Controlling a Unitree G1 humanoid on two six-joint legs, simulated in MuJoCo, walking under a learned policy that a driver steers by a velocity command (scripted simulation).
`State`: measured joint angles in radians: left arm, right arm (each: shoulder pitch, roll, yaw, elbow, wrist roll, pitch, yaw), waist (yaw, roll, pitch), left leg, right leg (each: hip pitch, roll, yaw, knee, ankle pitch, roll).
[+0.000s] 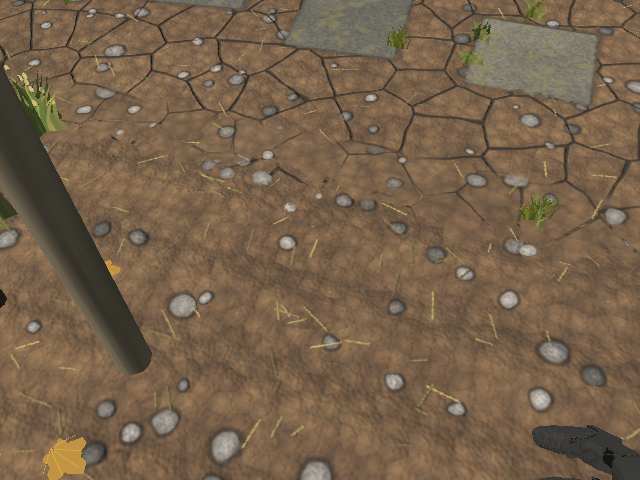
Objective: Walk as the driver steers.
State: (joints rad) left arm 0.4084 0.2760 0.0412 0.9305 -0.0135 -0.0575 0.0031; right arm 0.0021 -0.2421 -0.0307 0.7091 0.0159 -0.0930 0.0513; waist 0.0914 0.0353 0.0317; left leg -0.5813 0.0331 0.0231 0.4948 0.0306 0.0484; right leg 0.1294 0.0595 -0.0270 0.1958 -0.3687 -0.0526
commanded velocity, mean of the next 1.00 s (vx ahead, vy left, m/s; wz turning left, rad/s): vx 0.47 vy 0.00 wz -0.32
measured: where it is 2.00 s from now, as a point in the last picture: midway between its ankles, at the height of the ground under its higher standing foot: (436, 371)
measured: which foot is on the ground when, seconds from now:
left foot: up 0.00-0.02, down 0.04-0.60, up 0.62-1.00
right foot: down 0.00-0.04, up 0.06-0.56, down 0.58-1.00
